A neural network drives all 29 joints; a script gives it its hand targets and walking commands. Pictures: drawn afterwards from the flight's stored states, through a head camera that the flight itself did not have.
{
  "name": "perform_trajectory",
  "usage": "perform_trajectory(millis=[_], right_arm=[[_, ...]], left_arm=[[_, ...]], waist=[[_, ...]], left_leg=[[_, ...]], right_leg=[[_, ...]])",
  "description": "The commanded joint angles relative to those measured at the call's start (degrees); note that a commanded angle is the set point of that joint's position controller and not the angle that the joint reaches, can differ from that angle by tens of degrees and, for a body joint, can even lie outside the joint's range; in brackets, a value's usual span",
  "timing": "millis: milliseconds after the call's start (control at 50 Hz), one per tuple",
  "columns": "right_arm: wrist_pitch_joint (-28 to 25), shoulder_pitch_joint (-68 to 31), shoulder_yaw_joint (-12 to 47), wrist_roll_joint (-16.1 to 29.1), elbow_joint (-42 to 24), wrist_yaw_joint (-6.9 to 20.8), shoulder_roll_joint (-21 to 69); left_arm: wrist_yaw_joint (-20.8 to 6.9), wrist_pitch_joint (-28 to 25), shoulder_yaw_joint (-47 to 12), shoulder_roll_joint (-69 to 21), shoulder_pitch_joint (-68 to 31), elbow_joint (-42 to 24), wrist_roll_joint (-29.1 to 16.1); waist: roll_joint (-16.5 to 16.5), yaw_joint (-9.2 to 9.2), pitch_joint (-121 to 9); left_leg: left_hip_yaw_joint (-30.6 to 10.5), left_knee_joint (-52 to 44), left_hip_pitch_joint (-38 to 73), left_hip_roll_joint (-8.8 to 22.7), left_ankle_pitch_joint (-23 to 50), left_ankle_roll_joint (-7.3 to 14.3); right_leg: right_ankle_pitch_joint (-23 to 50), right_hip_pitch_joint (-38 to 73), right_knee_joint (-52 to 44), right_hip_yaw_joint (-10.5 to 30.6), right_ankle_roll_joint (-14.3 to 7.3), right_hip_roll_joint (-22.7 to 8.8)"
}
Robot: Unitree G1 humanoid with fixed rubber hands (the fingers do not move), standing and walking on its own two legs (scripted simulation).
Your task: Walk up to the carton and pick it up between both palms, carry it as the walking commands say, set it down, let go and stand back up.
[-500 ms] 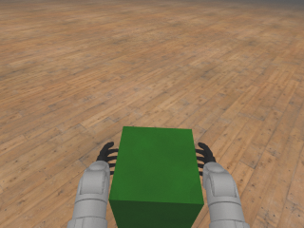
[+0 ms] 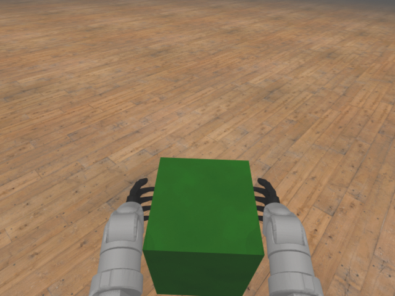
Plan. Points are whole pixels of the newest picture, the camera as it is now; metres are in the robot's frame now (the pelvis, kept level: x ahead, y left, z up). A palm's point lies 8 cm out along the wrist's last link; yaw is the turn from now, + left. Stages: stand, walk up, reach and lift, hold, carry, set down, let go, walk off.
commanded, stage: hold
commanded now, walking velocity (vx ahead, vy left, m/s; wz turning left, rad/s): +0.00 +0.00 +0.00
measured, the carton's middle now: (201, 228) +0.30 +0.00 -0.02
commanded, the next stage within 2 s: carry in 1.06 s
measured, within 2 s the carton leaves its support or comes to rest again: neither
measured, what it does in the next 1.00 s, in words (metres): stands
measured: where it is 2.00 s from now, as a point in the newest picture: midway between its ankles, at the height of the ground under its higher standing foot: outside the picture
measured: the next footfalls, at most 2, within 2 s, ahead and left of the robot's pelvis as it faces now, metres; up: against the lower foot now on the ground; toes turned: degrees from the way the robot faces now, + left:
right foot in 1.38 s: +0.05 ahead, -0.19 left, +0.00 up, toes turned -14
left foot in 1.98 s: +0.02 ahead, +0.00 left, +0.00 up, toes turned -7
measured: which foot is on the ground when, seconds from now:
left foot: down 0.00-1.00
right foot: down 0.00-1.00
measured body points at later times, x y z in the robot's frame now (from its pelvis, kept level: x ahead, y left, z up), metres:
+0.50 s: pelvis +0.02 -0.01 +0.00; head -0.04 +0.00 +0.45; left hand +0.32 +0.14 +0.04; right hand +0.32 -0.15 +0.05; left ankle +0.01 +0.13 -0.75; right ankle +0.04 -0.13 -0.75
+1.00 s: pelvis +0.00 +0.00 +0.00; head -0.05 +0.01 +0.45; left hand +0.31 +0.15 +0.04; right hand +0.31 -0.15 +0.05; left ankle +0.01 +0.13 -0.75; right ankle +0.04 -0.13 -0.75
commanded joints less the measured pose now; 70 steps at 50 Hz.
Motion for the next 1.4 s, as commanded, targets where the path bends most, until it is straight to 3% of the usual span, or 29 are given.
perform_trajectory(millis=[0, 40, 120, 200, 260, 280, 300, 380, 580, 620, 700, 740, 760, 800, 880, 900, 1020, 1040, 1060, 1080, 1100, 1120, 1140, 1180, 1240, 1300, 1340, 1360, 1380], right_arm=[[-1.64, -31.35, 29.42, 16.34, 0.97, 15.61, 52.24], [-1.53, -30.42, 28.95, 15.86, 1.53, 15.62, 52.43], [-0.86, -29.76, 29.22, 16.07, 2.2, 15.43, 52.52], [-0.62, -26.84, 29.81, 16.65, 0.5, 15.26, 52.56], [-0.51, -24.63, 30.89, 17.04, -2.53, 14.86, 53.13], [-0.07, -23.97, 31.28, 17.45, -1.97, 14.7, 53.67], [0.2, -21.03, 31.11, 17.58, -1.8, 14.47, 52.65], [0.56, -18.71, 31.67, 17.77, -5.39, 13.88, 52.04], [0.34, -20.38, 32.27, 18.24, -7.99, 13.9, 51.31], [0.33, -20.35, 32.02, 18.34, -6.64, 14.25, 51.1], [-0.27, -23.65, 31.67, 18.43, -6.41, 14.92, 51.02], [-0.58, -23.32, 31.22, 17.55, -5.36, 15.1, 51.07], [-0.5, -24.05, 31.49, 17.74, -4.52, 15.24, 51.15], [-0.34, -23.92, 31.04, 17.36, -3.44, 15.2, 51.19], [-1.01, -26.6, 29.95, 16.91, -1.43, 15.68, 50.64], [-1.17, -27.28, 29.35, 16.03, -1.58, 15.6, 51.05], [-1.65, -27.65, 30.25, 17.1, -1.9, 15.64, 52.19], [-1.64, -25.74, 31.34, 17.85, -0.92, 15.04, 52.41], [-1.62, -27.86, 31.24, 18.16, -1.44, 14.96, 52.07], [-1.66, -27.6, 31.42, 18.23, -3.22, 14.66, 51.29], [-1.17, -26.21, 33.73, 19.53, -5.17, 14.49, 51.5], [-0.44, -25.01, 36.12, 21.08, -7.75, 13.95, 52.09], [0.63, -22.55, 37.92, 21.09, -8.98, 13.22, 52.41], [2.53, -23.64, 41.71, 23.47, -16.03, 11.64, 51.49], [7.65, -21.77, 47.0, 27.46, -25.12, 9.22, 51.07], [12.86, -14.87, 47.97, 29.2, -28.29, 7.56, 48.99], [15.63, -11.19, 48.17, 29.9, -31.8, 6.76, 47.6], [17.1, -8.96, 48.52, 31.03, -32.8, 6.59, 46.6], [18.58, -9.6, 49.36, 31.3, -33.6, 6.62, 47.31]], left_arm=[[-13.4, -1.99, -29.19, -52.75, -27.74, 2.08, -15.83], [-13.3, -1.79, -28.92, -52.27, -28.27, 1.31, -15.11], [-13.51, -1.67, -28.42, -52.22, -27.13, 3.08, -15.48], [-13.52, -1.61, -29.3, -52.23, -24.28, 1.24, -15.83], [-13.35, -1.15, -31.05, -52.04, -24.06, -2.45, -16.96], [-12.95, -1.01, -31.65, -51.83, -22.18, -3.14, -17.42], [-12.63, -0.79, -32.07, -51.44, -21.89, -3.8, -17.62], [-12.28, -0.05, -33.26, -51.05, -18.69, -6.52, -17.84], [-12.33, -0.65, -33.12, -51.35, -19.47, -7.77, -18.37], [-12.29, -0.29, -31.95, -50.94, -18.58, -5.74, -17.37], [-12.33, -0.83, -32.19, -51.63, -20.79, -5.6, -17.21], [-12.61, -1.04, -32.4, -52.78, -21.22, -5.18, -17.3], [-12.31, -0.59, -31.3, -52.09, -20.47, -2.82, -16.59], [-12.37, -0.96, -31.63, -52.29, -21.44, -3.52, -16.87], [-12.45, -1.19, -30.46, -52.93, -23.39, -0.63, -16.18], [-12.73, -1.31, -30.59, -53.84, -24.16, -0.43, -16.32], [-12.91, -1.7, -31.75, -53.97, -26.13, -2.07, -17.36], [-12.73, -1.77, -34.39, -53.08, -25.45, -2.53, -18.54], [-12.8, -1.49, -34.7, -53.38, -26.28, -3.14, -18.64], [-12.64, -1.28, -34.98, -53.82, -26.51, -3.75, -18.45], [-12.26, -0.62, -36.4, -53.86, -25.22, -4.74, -19.22], [-11.86, 0.26, -38.02, -54.55, -23.77, -6.79, -20.41], [-11.63, 1.11, -40.84, -53.72, -23.65, -9.97, -22.66], [-10.81, 2.93, -46.07, -52.59, -26.17, -16.14, -26.15], [-9.67, 7.55, -51.35, -50.14, -25.31, -26.09, -30.84], [-8.12, 12.53, -54.81, -48.21, -22.22, -33.3, -34.77], [-7.42, 15.83, -54.24, -46.6, -18.12, -36.66, -35.75], [-7.09, 17.56, -53.51, -46.06, -15.63, -35.98, -35.98], [-7.05, 18.84, -53.46, -47.17, -15.82, -37.62, -35.84]], waist=[[0.27, -0.21, -11.14], [2.04, 0.46, -11.64], [-0.34, 0.32, -8.13], [-1.08, 1.07, -11.41], [0.87, -0.47, -13.6], [-0.66, 0.75, -13.93], [1.62, -0.55, -11.9], [0.22, -0.75, -13.18], [-0.41, -0.85, -11.4], [1.81, -1.07, -8.94], [1.25, 0.14, -10.59], [0.44, -0.96, -10.81], [2.73, -0.1, -9.35], [-0.07, -0.17, -8.49], [1.8, -0.07, -7.52], [-0.45, 0.02, -8.4], [2.55, -0.49, -11.62], [0.56, -0.94, -4.03], [1.77, -1.13, -1.56], [2.72, -1.36, -3.67], [5.76, -1.77, -6.36], [8.22, -2.05, -9.62], [10.67, -1.68, -14.67], [9.98, -0.78, -18.28], [10.77, -1.01, -22.82], [17.11, -0.66, -25.1], [16.67, 0.37, -23.98], [8.09, 1.42, -25.76], [-4.22, 1.04, -24.31]], left_leg=[[3.7, -4.6, -2.18, -2.72, 0.06, -0.23], [3.92, -4.53, -2.17, -3.19, 0.94, -0.23], [3.89, -4.63, -2.64, -2.99, -0.73, 0.38], [3.41, -4.33, -0.38, -3.05, 6.51, 0.09], [3.53, -4.01, 1.14, -3.36, 10.34, -0.63], [2.74, -3.93, 2.15, -3.12, 12.08, -0.38], [3.0, -4.07, 2.17, -3.34, 12.72, -0.42], [3.05, -4.0, 2.07, -3.84, 16.15, -0.85], [2.93, -4.55, 2.09, -3.54, 12.09, -0.36], [3.3, -4.94, 0.73, -3.78, 10.04, -0.34], [3.17, -4.49, -0.62, -3.36, 7.27, -0.56], [3.17, -4.35, 0.59, -3.29, 8.71, -0.55], [3.24, -4.73, -0.74, -3.36, 6.37, -0.31], [2.88, -4.42, -0.29, -2.81, 6.24, -0.09], [3.15, -4.78, -1.5, -2.74, 1.39, -0.02], [2.78, -4.4, -1.22, -2.61, 1.61, -0.02], [2.99, -3.91, -0.22, -2.62, 1.99, -0.24], [0.26, 0.36, -11.05, 6.62, -8.16, 1.75], [-2.18, -0.92, -17.84, 7.44, -22.14, 2.1], [-4.91, -2.27, -16.17, 9.93, -23.75, 3.01], [-8.25, -3.8, -12.32, 13.18, -20.68, 4.32], [-13.86, -4.17, -8.39, 19.67, -11.39, 7.53], [-16.1, -1.94, -5.82, 24.12, -0.44, 10.06], [-11.19, 4.44, -3.11, 25.3, 21.23, 11.95], [-6.65, 10.14, 1.44, 25.63, 38.01, 11.32], [0.18, 14.06, 1.95, 22.15, 36.28, 7.7], [6.22, 19.84, -3.26, 17.96, 30.33, 3.2], [9.4, 28.56, -12.91, 13.68, 19.04, 0.04], [11.95, 34.63, -29.56, 9.34, -17.14, -3.0]], right_leg=[[-1.17, 3.23, -3.07, -5.18, -0.66, 3.55], [-0.46, 3.41, -3.18, -4.7, -0.54, 3.17], [-2.38, 2.2, -3.66, -4.9, -0.1, 3.09], [4.17, 4.23, -3.49, -4.67, 0.2, 3.33], [9.3, 5.11, -3.23, -3.97, -0.11, 3.38], [10.08, 6.05, -3.34, -4.25, 0.25, 3.3], [11.94, 5.8, -3.3, -3.98, -0.01, 3.1], [16.53, 8.81, -3.56, -3.66, 0.34, 2.94], [11.76, 6.6, -4.21, -4.31, 0.49, 3.11], [10.78, 6.58, -3.98, -4.21, 0.0, 3.01], [5.94, 6.57, -3.63, -4.4, -0.34, 2.99], [6.44, 5.34, -3.83, -4.54, -0.21, 3.67], [5.83, 5.78, -3.24, -4.49, -0.29, 3.13], [3.91, 4.58, -3.55, -4.63, -0.54, 3.29], [0.19, 3.2, -3.19, -4.77, -0.8, 3.17], [-0.56, 2.62, -3.51, -4.94, -0.73, 3.48], [0.27, 2.64, -2.73, -4.3, -1.21, 3.18], [-5.76, -11.11, 0.93, -0.9, -1.52, -5.04], [-17.97, -14.9, 2.24, -0.37, -1.75, -2.31], [-16.96, -17.52, 4.18, 0.74, -1.58, -2.76], [-12.17, -21.54, 11.27, -0.93, -0.71, -1.55], [-11.9, -24.56, 23.12, -3.21, 0.3, -0.09], [-17.73, -25.52, 28.43, -4.76, 0.63, -0.34], [-20.74, -29.19, 32.99, -5.31, -0.12, -1.89], [-15.88, -31.5, 31.2, -7.18, -1.33, -2.91], [-12.9, -28.44, 20.17, -9.55, -1.32, -2.85], [-2.74, -18.77, 2.35, -13.49, -1.36, -0.66], [4.95, -6.88, -1.35, -11.12, -1.6, -2.55], [22.76, 4.15, 2.98, -0.58, -4.16, -11.18]])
